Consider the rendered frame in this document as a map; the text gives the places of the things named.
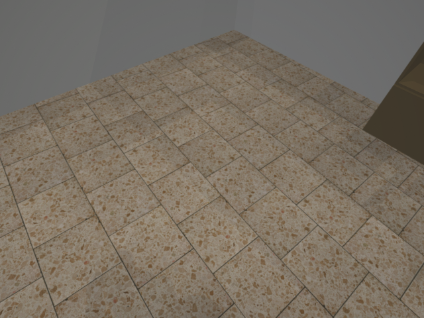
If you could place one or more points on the cupboard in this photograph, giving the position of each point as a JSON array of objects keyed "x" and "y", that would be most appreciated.
[{"x": 399, "y": 119}]

